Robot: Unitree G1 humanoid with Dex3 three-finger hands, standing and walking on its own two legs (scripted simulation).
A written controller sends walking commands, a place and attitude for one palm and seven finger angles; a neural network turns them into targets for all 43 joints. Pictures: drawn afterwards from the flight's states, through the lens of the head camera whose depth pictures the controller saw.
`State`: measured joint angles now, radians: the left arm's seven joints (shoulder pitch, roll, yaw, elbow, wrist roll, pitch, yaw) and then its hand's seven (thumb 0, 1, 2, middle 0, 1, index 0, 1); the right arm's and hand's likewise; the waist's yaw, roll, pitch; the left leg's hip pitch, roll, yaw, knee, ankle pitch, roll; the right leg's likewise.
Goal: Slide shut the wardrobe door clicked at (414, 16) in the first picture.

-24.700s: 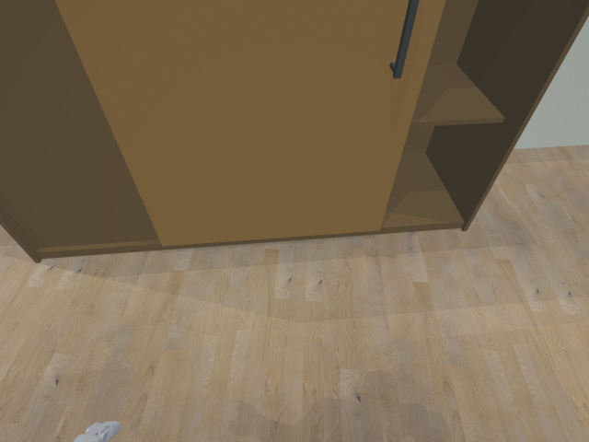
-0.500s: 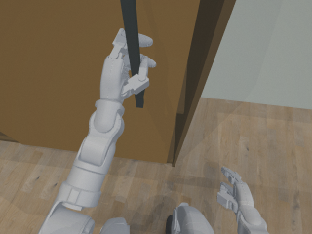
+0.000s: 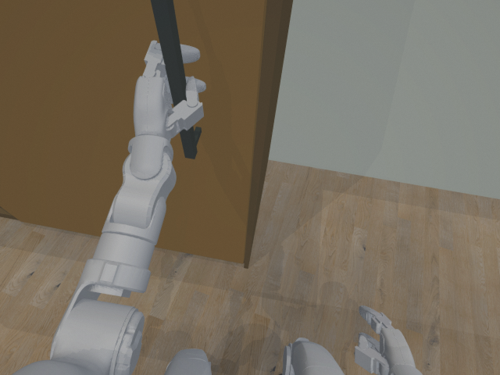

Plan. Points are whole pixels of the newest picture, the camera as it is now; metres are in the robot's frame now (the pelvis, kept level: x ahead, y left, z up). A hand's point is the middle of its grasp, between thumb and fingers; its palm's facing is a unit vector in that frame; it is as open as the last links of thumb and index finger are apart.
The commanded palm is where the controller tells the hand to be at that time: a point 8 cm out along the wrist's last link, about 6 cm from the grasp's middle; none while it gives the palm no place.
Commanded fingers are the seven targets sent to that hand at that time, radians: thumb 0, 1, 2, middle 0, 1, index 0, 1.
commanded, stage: stop walking and hold the door there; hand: left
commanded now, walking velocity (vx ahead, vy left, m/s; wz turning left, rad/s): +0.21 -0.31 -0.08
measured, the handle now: (182, 73) +0.47 +0.18 +0.18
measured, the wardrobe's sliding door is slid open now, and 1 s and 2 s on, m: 0.00 0.00 0.00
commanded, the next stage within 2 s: none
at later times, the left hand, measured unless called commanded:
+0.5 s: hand (195, 105) +0.43 +0.15 +0.16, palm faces +0.37 -0.90 -0.22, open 5.9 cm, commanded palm +0.39 +0.19 +0.16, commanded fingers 0.00 0.90 0.90 -0.45 -1.40 -0.45 -1.40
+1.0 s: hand (194, 106) +0.43 +0.15 +0.16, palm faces +0.36 -0.90 -0.24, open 5.9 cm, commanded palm +0.39 +0.19 +0.16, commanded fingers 0.00 0.90 0.90 -0.45 -1.40 -0.45 -1.40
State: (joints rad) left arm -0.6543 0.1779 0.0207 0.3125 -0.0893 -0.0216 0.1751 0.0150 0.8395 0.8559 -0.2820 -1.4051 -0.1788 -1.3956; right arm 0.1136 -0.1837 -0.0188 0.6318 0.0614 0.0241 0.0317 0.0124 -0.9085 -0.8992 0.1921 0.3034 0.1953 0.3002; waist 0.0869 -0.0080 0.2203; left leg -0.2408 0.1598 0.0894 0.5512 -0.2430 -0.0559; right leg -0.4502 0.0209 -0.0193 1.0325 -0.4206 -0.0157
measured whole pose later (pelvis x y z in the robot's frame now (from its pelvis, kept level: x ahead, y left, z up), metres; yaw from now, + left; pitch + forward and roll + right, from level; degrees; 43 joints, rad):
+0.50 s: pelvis +0.02 -0.09 +0.00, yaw -7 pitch -2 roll +1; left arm -0.44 0.46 0.34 0.50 -0.03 -0.06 0.12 -0.06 0.71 0.84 -0.45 -1.40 -0.31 -1.36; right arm 0.20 -0.32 -0.04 0.67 0.07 -0.02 -0.07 0.01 -0.91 -0.90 0.19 0.30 0.20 0.30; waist -0.02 -0.02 0.05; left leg -0.23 0.03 0.17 0.51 -0.24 0.03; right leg -0.26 -0.06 0.02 0.58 -0.29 0.02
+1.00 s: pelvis +0.02 -0.09 +0.00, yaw -9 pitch -1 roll +0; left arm -0.37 0.46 0.34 0.51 -0.03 -0.11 0.14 -0.08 0.70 0.83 -0.45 -1.40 -0.31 -1.37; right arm 0.24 -0.23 0.03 0.72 0.06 -0.04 -0.09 0.01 -0.90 -0.90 0.20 0.30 0.20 0.30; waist 0.00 0.02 -0.01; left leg -0.24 0.05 0.17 0.49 -0.23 0.03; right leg -0.25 -0.03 0.03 0.47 -0.21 0.04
